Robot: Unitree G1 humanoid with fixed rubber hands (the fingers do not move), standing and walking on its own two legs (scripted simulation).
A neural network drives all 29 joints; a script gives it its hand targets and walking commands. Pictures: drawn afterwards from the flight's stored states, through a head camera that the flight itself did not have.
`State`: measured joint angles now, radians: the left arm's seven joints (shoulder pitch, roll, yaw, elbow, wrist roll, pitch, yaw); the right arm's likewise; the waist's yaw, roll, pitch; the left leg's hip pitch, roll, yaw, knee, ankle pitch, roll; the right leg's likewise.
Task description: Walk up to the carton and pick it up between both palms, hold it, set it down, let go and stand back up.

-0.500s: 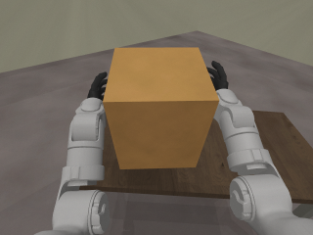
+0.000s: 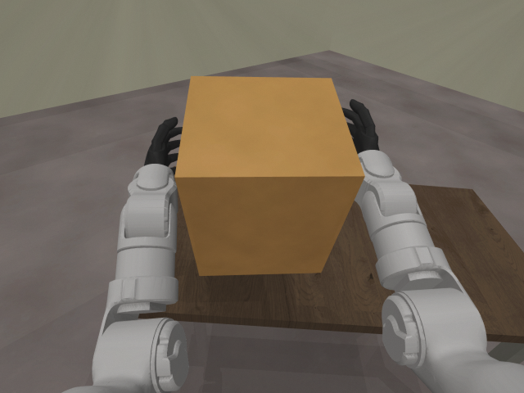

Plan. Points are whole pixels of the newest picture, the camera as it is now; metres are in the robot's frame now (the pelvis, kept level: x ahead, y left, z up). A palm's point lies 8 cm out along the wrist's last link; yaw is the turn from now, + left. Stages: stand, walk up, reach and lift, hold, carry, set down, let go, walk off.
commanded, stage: set down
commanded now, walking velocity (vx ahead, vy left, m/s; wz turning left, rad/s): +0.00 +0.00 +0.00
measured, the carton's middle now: (261, 182) +0.39 +0.03 +0.17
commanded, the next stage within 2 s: none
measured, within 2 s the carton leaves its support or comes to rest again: neither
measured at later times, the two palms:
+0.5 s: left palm (170, 185) +0.38 +0.17 +0.17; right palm (353, 169) +0.42 -0.13 +0.19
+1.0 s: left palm (185, 194) +0.38 +0.15 +0.15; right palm (361, 178) +0.43 -0.15 +0.17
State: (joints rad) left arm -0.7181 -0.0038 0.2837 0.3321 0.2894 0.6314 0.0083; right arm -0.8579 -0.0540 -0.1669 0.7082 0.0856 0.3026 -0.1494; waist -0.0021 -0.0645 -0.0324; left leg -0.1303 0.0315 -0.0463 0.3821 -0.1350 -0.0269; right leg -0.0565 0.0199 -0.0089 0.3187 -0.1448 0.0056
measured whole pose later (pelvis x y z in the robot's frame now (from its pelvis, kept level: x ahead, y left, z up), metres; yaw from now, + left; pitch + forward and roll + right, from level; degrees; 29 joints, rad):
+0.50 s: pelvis +0.02 -0.01 +0.00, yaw +0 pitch -6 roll -1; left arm -0.61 -0.07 0.31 0.24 0.32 0.55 0.04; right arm -0.83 -0.05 -0.14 0.80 0.12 0.12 -0.10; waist 0.00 -0.05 0.03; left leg -0.11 0.03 -0.05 0.36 -0.15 -0.03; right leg -0.05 0.02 -0.01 0.32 -0.17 0.00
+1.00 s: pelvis +0.02 -0.01 +0.00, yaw +0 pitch -5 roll -1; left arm -0.60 -0.13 0.31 0.33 0.32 0.48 0.12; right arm -0.83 -0.11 -0.14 0.93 0.10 0.03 -0.03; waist 0.00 -0.03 0.03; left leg -0.13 0.03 -0.05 0.36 -0.15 -0.03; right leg -0.06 0.02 -0.01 0.32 -0.17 0.00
